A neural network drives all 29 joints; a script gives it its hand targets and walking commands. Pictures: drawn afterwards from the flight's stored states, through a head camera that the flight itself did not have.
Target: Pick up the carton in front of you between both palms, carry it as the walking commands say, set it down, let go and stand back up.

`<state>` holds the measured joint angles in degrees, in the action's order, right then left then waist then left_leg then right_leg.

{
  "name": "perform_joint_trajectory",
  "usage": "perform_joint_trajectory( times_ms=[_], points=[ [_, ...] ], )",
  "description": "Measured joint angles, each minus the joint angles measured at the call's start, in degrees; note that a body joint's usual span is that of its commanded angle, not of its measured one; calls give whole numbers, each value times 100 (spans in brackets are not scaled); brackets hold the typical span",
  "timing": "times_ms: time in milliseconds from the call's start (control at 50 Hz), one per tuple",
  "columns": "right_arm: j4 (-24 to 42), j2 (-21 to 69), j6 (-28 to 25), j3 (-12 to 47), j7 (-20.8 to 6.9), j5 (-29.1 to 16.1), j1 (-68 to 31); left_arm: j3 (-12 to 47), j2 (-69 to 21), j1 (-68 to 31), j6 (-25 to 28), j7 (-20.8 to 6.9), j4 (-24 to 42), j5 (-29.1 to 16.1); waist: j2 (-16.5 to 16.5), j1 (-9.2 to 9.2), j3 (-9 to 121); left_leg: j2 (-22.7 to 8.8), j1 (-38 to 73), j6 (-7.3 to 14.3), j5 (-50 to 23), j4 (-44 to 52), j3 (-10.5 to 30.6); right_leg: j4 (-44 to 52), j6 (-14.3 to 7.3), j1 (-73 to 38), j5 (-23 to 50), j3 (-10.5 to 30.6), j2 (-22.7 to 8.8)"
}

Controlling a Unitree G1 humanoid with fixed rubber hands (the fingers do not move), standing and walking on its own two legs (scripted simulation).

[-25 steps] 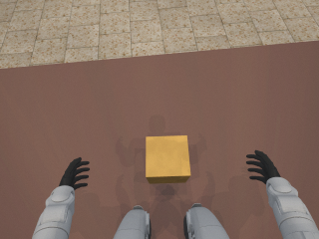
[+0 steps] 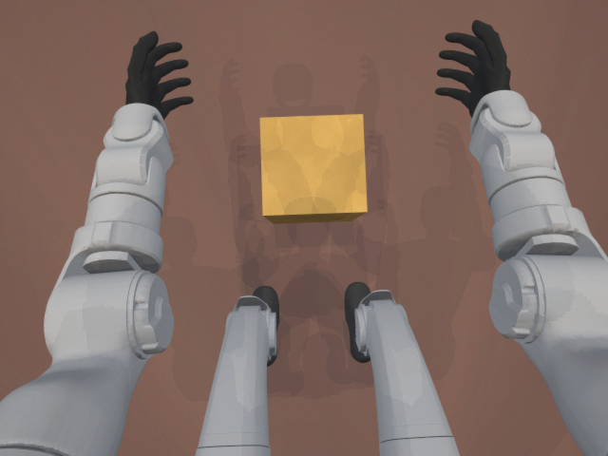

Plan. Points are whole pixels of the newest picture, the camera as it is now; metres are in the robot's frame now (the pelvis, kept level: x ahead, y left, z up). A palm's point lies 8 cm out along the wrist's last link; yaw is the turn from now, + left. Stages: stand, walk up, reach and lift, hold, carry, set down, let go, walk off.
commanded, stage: reach and lift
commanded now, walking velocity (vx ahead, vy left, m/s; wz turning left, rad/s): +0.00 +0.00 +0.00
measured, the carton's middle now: (312, 176) +0.50 -0.01 -0.52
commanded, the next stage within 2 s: none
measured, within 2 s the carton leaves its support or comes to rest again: leaves its support in 1.76 s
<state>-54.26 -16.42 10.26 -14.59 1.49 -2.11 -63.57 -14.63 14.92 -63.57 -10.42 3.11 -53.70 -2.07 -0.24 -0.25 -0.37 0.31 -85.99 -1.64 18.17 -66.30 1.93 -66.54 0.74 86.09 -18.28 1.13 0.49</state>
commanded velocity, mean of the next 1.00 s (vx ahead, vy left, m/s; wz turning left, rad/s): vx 0.00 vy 0.00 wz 0.00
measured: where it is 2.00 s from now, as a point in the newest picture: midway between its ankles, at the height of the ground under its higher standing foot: (312, 338)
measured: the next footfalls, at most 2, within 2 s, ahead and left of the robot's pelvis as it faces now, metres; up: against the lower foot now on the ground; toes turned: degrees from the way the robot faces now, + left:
none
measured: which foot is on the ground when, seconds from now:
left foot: down 0.00-1.00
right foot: down 0.00-1.00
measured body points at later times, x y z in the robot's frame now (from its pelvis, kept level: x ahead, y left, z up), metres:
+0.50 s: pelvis +0.01 +0.00 -0.14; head +0.35 +0.00 +0.15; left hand +0.52 +0.19 -0.31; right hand +0.51 -0.21 -0.31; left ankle +0.10 +0.13 -0.61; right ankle +0.10 -0.12 -0.61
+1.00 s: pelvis -0.02 +0.00 -0.27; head +0.35 +0.00 -0.03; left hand +0.52 +0.18 -0.46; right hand +0.51 -0.19 -0.47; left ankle +0.09 +0.13 -0.61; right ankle +0.09 -0.12 -0.61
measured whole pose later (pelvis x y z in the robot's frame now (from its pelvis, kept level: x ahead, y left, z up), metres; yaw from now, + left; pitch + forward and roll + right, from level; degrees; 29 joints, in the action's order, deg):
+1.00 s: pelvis -0.02 +0.00 -0.27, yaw +0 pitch +38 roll +0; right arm -64.8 -21.5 0.7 -3.7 6.5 -14.2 -80.0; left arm -4.0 20.1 -79.6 -1.1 7.1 -63.8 -13.9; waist -0.3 -0.3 -20.4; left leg 2.5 -130.4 -3.1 31.5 -124.0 2.4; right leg -124.2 1.9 130.8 -31.3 1.9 1.7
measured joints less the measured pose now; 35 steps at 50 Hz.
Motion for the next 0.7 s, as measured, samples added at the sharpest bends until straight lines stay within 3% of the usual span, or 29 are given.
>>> perform_joint_trajectory(
  times_ms=[160,280,560,700],
  points=[
    [-9,226,-405,-470,-51,423,-156,-446,-245,-137,404,-56,21,473,-21,-13,303,39,-707,1,8,-22,14,-35,16,709,-18,28,-2],
    [-66,400,-686,-597,-24,524,152,-572,-393,197,666,-22,-22,614,-10,-27,741,55,-1614,-2,432,-858,25,-846,33,1609,-426,45,34],
    [350,-143,-765,420,289,-615,132,477,77,128,702,326,450,-545,-25,-18,93,214,-3730,-71,1246,-3767,71,-3737,132,3719,-1244,126,145],
    [-125,-298,-623,624,394,-829,-630,608,288,-609,575,410,-68,-784,-32,-18,-576,238,-4172,-115,1235,-4670,67,-4640,184,4176,-1202,136,195]
  ],
)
